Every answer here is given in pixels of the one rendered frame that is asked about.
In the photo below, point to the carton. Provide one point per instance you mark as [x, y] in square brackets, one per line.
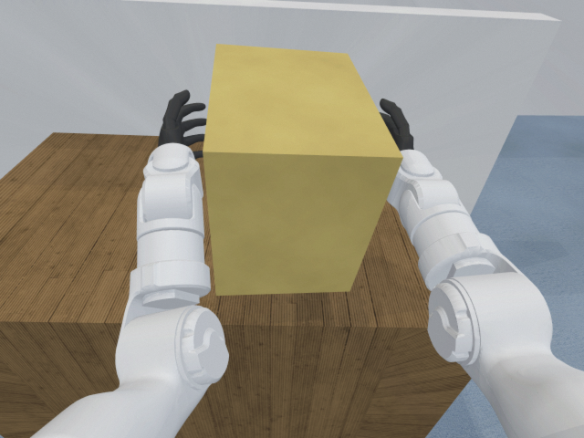
[298, 165]

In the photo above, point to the robot right hand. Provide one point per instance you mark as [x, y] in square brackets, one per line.
[397, 125]

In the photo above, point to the right robot forearm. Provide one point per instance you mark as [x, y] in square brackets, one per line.
[445, 238]

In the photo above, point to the robot right upper arm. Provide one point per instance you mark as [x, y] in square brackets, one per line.
[497, 327]

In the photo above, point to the robot left upper arm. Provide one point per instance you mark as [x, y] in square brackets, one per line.
[165, 362]

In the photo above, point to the pedestal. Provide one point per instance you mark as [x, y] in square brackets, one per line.
[356, 364]

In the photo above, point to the robot left hand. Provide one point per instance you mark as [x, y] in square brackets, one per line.
[173, 128]

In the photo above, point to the left robot forearm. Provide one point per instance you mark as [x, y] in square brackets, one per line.
[170, 272]

